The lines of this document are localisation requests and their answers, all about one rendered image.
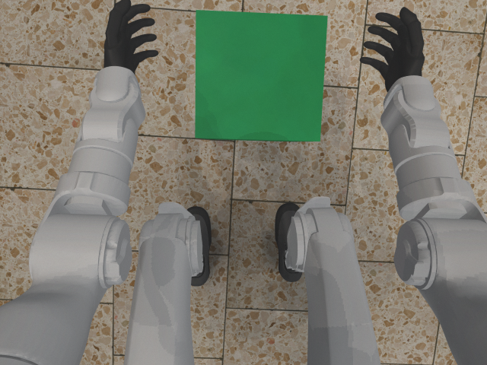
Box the carton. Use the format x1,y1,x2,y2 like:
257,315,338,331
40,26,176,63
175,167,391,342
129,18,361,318
195,10,328,141

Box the right robot upper arm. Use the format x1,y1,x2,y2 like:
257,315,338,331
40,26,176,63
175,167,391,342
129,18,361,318
393,217,487,365

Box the right robot forearm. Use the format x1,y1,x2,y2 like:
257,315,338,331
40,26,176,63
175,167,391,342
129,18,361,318
380,75,487,224

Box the left robot forearm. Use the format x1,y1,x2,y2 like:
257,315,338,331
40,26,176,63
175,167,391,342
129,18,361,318
29,66,145,280

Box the left robot thigh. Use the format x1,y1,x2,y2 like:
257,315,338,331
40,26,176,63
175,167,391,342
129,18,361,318
123,213,202,365

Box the robot right hand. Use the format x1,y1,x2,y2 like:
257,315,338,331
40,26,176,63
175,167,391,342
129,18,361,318
360,7,425,92

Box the robot left hand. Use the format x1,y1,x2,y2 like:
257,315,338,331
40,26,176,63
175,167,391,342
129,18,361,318
103,0,158,75

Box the left robot upper arm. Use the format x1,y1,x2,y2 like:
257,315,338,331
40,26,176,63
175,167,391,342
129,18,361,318
0,213,132,365

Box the robot right foot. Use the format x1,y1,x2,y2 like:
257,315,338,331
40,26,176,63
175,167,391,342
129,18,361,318
275,203,302,282

